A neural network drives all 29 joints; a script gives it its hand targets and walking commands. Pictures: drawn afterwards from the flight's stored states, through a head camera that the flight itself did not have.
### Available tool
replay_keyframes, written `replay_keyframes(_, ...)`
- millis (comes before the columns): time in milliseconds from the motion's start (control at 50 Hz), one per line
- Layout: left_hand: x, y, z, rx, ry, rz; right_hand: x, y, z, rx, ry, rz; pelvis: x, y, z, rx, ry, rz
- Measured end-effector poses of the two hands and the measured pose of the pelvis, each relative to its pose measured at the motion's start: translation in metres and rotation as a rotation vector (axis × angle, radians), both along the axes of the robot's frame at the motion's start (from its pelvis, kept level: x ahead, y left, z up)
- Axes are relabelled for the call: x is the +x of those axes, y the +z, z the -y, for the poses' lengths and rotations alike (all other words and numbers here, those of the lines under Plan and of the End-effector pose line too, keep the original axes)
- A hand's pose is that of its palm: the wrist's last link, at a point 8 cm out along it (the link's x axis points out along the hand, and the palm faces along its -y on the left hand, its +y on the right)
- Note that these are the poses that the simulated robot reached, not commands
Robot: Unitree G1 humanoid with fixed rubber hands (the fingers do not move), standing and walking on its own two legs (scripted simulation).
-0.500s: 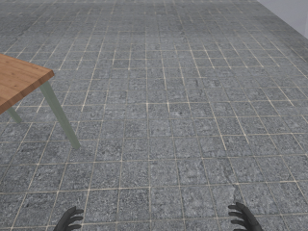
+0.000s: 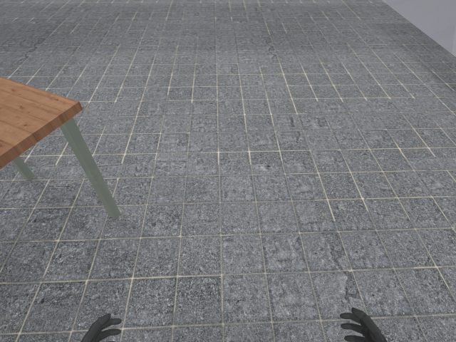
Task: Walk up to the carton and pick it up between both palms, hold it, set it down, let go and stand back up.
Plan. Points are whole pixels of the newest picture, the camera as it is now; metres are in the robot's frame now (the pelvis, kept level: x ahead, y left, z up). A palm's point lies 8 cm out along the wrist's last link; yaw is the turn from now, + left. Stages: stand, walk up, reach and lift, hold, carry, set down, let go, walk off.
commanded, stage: stand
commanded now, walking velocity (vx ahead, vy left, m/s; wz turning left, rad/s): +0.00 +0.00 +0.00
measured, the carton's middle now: out of the picture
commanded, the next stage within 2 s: walk up in 1.02 s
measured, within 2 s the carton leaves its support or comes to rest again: neither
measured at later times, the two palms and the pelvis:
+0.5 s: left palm out of the picture +0.12 +0.25 -0.08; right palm out of the picture +0.13 -0.25 -0.08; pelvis +0.00 +0.00 +0.00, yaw +0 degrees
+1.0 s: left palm out of the picture +0.11 +0.25 -0.08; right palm out of the picture +0.12 -0.25 -0.08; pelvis +0.00 +0.00 +0.00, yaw +0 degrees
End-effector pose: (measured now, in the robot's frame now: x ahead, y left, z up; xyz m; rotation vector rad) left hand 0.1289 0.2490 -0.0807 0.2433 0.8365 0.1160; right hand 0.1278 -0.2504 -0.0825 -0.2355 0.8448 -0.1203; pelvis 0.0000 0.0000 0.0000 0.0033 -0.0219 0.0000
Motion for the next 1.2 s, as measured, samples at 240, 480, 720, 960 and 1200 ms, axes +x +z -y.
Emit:
replay_keyframes(240, -0.001, 0.000, -0.001, 0.003, 0.005, -0.010, 0.000, 0.000, 0.002, -0.004, -0.001, -0.005, 0.001, 0.001, 0.000, 0.000, 0.002, 0.002)
replay_keyframes(480, -0.004, -0.001, -0.003, 0.004, 0.009, -0.019, 0.000, 0.001, 0.002, -0.008, 0.002, -0.009, 0.002, 0.002, 0.001, -0.001, 0.005, 0.004)
replay_keyframes(720, -0.009, -0.002, -0.004, 0.006, 0.014, -0.037, -0.003, 0.000, 0.003, -0.010, 0.005, -0.022, 0.001, 0.002, 0.001, -0.001, 0.006, 0.004)
replay_keyframes(960, -0.014, -0.004, -0.004, 0.007, 0.017, -0.051, -0.006, -0.001, 0.004, -0.012, 0.006, -0.032, 0.001, 0.003, 0.001, -0.001, 0.007, 0.003)
replay_keyframes(1200, -0.018, -0.005, -0.005, 0.008, 0.021, -0.061, -0.010, -0.002, 0.004, -0.014, 0.004, -0.044, 0.000, 0.003, 0.001, -0.001, 0.009, 0.005)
